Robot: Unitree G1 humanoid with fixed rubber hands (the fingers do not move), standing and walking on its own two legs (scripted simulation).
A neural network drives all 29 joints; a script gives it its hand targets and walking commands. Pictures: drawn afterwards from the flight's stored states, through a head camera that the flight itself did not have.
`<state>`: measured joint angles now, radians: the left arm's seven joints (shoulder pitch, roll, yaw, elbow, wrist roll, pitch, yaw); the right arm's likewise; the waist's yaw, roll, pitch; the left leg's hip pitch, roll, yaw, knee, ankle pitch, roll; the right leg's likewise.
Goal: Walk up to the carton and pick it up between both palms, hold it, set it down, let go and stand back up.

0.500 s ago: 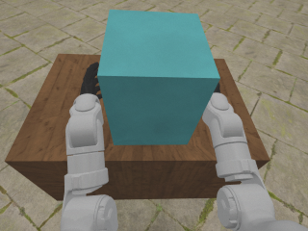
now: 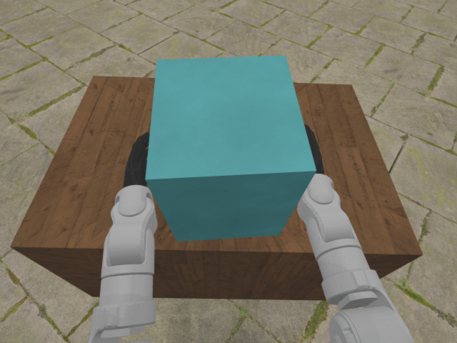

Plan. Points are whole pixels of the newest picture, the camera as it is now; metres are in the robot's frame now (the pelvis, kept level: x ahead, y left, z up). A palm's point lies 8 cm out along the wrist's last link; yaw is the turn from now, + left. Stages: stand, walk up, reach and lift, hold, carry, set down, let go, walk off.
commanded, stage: set down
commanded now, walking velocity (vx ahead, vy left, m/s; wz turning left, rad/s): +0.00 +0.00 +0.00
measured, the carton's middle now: (225, 158) +0.39 -0.01 +0.09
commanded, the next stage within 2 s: none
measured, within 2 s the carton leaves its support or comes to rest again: rests again in 1.42 s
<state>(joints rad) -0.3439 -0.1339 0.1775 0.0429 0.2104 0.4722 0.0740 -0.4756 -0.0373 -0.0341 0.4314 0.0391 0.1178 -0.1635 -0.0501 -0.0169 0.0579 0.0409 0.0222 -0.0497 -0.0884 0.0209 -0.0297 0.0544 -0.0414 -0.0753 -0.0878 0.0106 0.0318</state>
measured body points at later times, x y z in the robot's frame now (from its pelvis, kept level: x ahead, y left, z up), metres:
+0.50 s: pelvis +0.00 +0.00 +0.00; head +0.03 +0.01 +0.45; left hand +0.39 +0.11 +0.06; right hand +0.37 -0.19 +0.06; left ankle -0.02 +0.14 -0.76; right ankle -0.03 -0.14 -0.76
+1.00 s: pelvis -0.02 +0.00 +0.00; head +0.01 +0.00 +0.45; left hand +0.39 +0.10 +0.06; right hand +0.37 -0.19 +0.06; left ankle -0.02 +0.14 -0.76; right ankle -0.03 -0.14 -0.76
